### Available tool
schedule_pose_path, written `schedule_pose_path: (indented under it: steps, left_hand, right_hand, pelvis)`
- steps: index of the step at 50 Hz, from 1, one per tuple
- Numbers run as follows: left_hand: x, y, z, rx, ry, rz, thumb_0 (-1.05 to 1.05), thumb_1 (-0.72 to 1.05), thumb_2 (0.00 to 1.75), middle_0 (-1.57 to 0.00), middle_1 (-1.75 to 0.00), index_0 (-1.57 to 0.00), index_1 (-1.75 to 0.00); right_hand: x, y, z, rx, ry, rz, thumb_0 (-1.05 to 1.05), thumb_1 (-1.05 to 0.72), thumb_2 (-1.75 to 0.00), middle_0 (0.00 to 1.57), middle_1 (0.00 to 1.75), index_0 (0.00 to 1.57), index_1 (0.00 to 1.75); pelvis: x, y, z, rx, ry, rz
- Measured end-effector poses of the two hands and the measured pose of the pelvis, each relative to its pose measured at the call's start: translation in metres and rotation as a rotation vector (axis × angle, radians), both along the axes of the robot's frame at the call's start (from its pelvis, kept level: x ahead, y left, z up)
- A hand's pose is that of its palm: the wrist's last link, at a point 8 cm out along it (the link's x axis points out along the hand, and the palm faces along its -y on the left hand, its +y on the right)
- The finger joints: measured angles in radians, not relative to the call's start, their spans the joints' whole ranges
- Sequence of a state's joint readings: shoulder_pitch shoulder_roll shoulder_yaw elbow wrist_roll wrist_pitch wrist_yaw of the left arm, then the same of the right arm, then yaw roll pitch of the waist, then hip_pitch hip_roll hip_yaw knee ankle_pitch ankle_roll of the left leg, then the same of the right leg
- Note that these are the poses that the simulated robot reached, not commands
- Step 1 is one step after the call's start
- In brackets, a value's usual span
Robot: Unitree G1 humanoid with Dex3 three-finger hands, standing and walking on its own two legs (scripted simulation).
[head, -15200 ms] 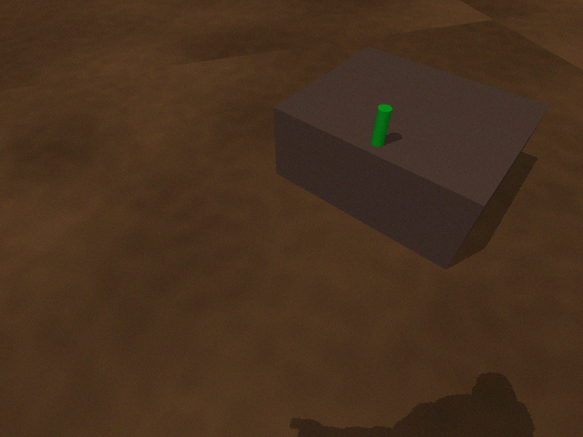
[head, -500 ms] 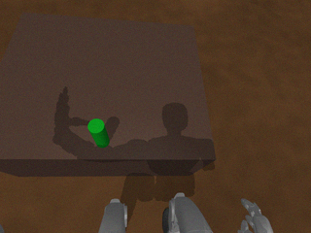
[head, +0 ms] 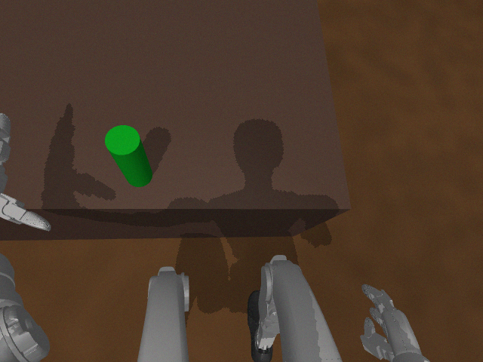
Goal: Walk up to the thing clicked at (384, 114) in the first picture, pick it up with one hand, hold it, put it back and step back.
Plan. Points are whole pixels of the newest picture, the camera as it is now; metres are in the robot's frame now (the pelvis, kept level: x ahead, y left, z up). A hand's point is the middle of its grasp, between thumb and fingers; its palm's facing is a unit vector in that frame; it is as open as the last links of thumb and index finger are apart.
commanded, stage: approach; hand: left
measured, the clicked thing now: (132, 159) +0.46 +0.18 -0.09
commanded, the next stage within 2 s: close in in 0.02 s
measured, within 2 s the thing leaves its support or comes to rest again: neither
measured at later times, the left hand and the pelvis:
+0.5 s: hand (106, 177) +0.42 +0.21 -0.08, palm faces +0.05 -1.00 -0.01, open 17.6 cm; pelvis -0.04 +0.00 -0.09, yaw +0 degrees
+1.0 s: hand (126, 175) +0.43 +0.18 -0.09, palm faces +0.08 -1.00 -0.04, open 17.7 cm; pelvis -0.03 +0.00 -0.09, yaw +1 degrees
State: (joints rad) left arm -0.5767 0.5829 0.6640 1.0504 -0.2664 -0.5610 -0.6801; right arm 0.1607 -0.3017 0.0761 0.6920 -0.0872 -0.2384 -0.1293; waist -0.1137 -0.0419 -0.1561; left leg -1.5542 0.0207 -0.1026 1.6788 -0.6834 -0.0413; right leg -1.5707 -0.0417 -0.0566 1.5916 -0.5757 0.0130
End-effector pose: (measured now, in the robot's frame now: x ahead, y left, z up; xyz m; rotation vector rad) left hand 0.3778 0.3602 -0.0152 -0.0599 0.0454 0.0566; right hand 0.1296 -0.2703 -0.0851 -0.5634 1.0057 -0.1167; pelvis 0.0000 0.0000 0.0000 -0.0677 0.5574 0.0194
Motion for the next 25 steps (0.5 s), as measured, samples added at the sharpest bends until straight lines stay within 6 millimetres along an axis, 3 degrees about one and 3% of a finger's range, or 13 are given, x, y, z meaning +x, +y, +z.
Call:
schedule_pose_path:
  steps: [7,14,19,25]
  left_hand:
    - [0.009,-0.045,-0.038,0.018,-0.008,-0.073,-0.02,-0.5,0.03,-0.03,-0.06,-0.04,-0.05]
    - [0.011,-0.077,-0.066,0.027,-0.009,-0.054,-0.02,-0.53,0.02,-0.03,-0.07,-0.05,-0.06]
    - [0.014,-0.084,-0.071,0.032,-0.066,0.006,-0.02,-0.55,0.02,-0.03,-0.08,-0.06,-0.06]
    - [0.018,-0.093,-0.069,0.066,-0.045,-0.007,-0.02,-0.57,0.02,-0.03,-0.08,-0.06,-0.06]
  right_hand:
    - [-0.016,0.01,-0.06,0.067,0.026,-0.031,0.0,-0.9,-0.9,0.21,0.3,0.21,0.3]
    - [-0.039,0.012,-0.104,0.129,0.035,-0.063,0.0,-0.9,-0.9,0.21,0.3,0.21,0.3]
    - [-0.055,0.008,-0.119,0.138,0.064,-0.071,0.01,-0.9,-0.9,0.21,0.3,0.21,0.3]
    - [-0.065,0.002,-0.12,0.134,0.087,-0.104,0.01,-0.91,-0.9,0.21,0.3,0.21,0.3]
  pelvis:
    - [-0.012,0.0,-0.042,0.005,0.025,-0.007]
    - [-0.029,-0.004,-0.076,0.029,0.022,-0.017]
    - [-0.038,-0.006,-0.092,0.035,0.013,-0.018]
    - [-0.041,-0.004,-0.093,0.03,0.017,-0.012]
